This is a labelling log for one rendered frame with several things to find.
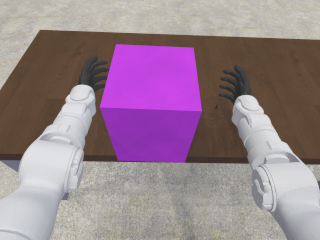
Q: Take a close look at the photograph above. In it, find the left robot forearm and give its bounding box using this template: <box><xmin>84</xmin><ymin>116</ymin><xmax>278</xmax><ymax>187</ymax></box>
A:
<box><xmin>18</xmin><ymin>84</ymin><xmax>96</xmax><ymax>184</ymax></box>

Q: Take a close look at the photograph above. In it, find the table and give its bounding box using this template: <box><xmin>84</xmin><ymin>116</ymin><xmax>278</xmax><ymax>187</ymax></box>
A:
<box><xmin>0</xmin><ymin>30</ymin><xmax>320</xmax><ymax>200</ymax></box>

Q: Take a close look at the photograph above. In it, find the left robot hand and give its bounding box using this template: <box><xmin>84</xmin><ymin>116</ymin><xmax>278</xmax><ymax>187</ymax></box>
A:
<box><xmin>78</xmin><ymin>55</ymin><xmax>109</xmax><ymax>93</ymax></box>

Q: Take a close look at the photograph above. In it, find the robot left upper arm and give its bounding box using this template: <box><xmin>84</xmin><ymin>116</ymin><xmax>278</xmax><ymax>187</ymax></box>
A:
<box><xmin>0</xmin><ymin>140</ymin><xmax>84</xmax><ymax>240</ymax></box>

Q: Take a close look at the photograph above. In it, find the robot right upper arm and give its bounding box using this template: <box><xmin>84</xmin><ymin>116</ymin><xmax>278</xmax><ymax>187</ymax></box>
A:
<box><xmin>251</xmin><ymin>162</ymin><xmax>320</xmax><ymax>240</ymax></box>

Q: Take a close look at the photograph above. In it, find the carton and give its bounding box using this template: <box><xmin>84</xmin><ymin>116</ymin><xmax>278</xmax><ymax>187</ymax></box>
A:
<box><xmin>100</xmin><ymin>44</ymin><xmax>202</xmax><ymax>163</ymax></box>

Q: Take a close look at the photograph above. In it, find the right robot hand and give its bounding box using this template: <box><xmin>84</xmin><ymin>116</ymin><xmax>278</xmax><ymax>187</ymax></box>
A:
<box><xmin>218</xmin><ymin>65</ymin><xmax>251</xmax><ymax>105</ymax></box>

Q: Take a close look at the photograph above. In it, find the right robot forearm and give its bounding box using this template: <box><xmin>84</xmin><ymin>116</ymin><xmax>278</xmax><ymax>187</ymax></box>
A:
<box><xmin>231</xmin><ymin>95</ymin><xmax>320</xmax><ymax>203</ymax></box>

